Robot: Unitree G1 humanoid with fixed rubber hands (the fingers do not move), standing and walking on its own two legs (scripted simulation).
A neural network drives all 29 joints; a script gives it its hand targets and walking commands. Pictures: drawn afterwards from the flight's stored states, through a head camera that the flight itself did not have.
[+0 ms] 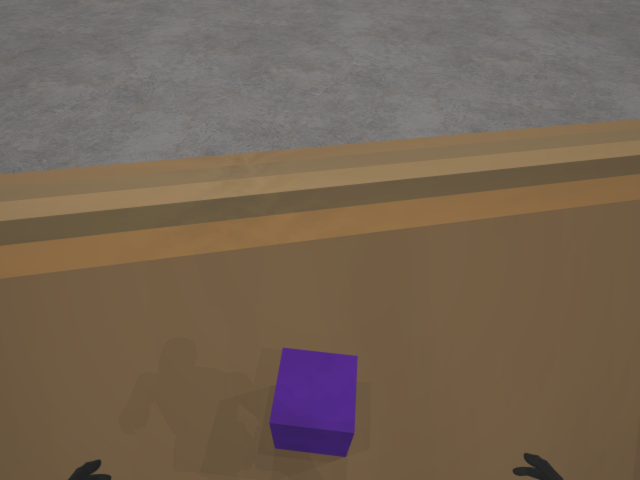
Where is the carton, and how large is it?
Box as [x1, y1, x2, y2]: [269, 348, 357, 456]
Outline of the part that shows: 283,348 269,422 275,447 345,456 354,430 357,356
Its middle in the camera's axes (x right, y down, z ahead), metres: -0.02 +0.46 +1.10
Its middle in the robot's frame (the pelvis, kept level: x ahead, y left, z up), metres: +0.42 -0.01 -0.66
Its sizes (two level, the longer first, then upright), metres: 0.210 0.200 0.250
